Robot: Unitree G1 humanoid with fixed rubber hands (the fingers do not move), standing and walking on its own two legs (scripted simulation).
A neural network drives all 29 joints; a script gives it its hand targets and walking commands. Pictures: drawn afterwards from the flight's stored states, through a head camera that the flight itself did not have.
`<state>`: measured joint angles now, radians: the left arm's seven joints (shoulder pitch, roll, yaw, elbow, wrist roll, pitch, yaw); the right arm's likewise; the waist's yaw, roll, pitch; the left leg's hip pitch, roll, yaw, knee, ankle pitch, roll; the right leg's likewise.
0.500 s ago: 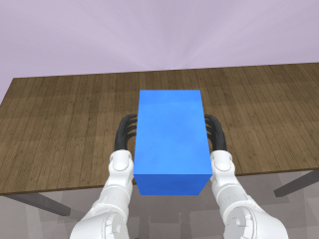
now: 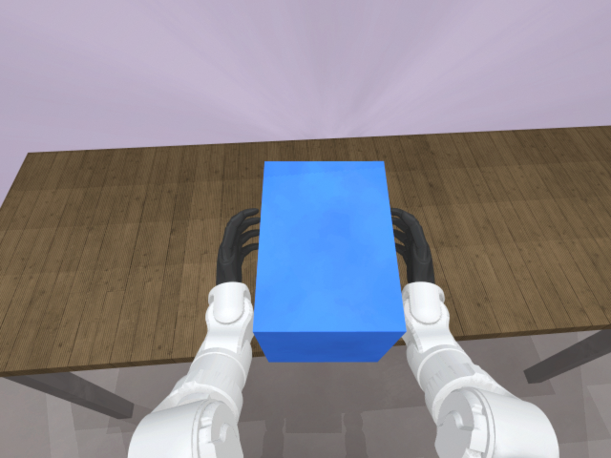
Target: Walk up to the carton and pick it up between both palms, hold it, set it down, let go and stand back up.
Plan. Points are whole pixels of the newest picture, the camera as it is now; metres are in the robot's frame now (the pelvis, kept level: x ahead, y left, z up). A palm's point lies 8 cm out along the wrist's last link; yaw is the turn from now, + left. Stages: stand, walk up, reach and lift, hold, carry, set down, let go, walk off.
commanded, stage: reach and lift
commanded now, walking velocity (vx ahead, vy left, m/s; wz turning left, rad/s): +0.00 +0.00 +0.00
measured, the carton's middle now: (323, 266) +0.38 +0.01 -0.01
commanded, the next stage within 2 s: none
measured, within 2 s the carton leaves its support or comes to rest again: neither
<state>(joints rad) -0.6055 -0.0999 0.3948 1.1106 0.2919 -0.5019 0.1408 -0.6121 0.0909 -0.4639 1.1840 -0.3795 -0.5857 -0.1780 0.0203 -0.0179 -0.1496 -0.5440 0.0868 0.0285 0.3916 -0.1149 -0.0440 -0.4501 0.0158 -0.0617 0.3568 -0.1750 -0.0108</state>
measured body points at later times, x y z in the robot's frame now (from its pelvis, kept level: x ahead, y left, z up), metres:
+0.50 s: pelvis +0.00 +0.00 +0.00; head +0.04 +0.02 +0.45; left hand +0.38 +0.13 +0.03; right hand +0.38 -0.13 +0.04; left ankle +0.03 +0.14 -0.74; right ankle -0.02 -0.11 -0.74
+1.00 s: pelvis +0.00 +0.01 +0.01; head -0.02 +0.04 +0.45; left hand +0.38 +0.15 +0.13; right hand +0.37 -0.11 +0.12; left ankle +0.03 +0.14 -0.74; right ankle -0.02 -0.11 -0.74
